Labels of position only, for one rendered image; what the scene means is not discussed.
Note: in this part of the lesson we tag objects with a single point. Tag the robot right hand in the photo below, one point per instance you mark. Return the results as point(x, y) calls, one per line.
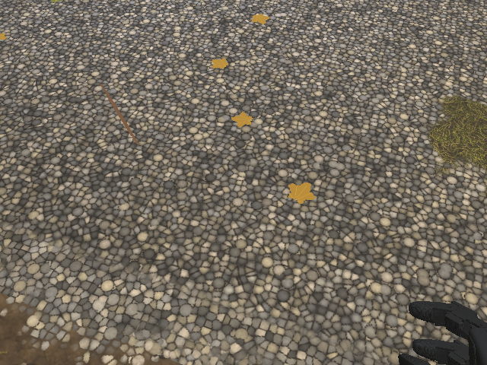
point(457, 319)

